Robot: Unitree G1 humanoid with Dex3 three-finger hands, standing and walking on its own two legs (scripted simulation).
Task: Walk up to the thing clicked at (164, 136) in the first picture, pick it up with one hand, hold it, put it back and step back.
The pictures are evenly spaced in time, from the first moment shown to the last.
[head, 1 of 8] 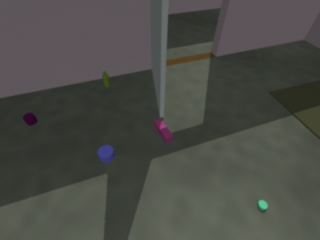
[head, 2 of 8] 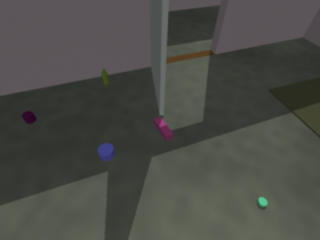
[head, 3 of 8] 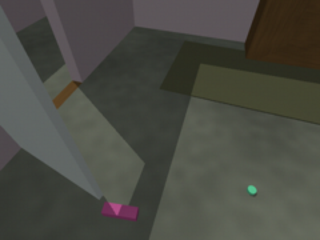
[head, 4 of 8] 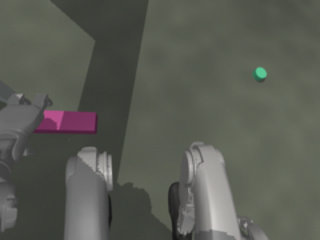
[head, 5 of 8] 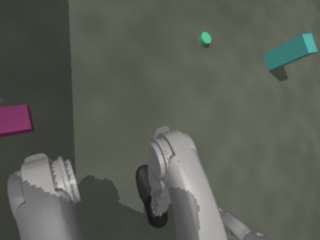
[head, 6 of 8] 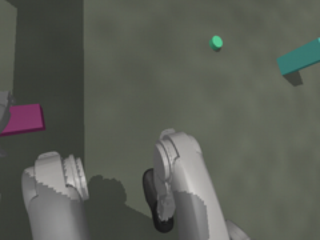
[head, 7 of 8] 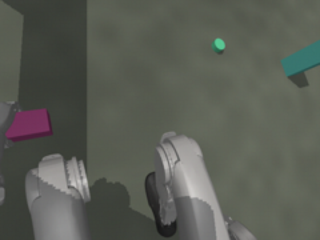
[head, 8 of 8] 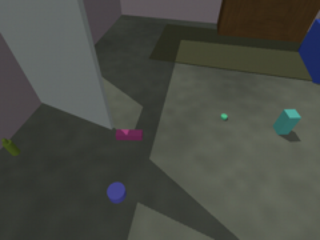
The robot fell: no
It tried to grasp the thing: yes
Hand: left
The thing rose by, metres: 0.67
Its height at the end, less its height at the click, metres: +0.00
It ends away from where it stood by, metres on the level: 0.01
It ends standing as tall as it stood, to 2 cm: yes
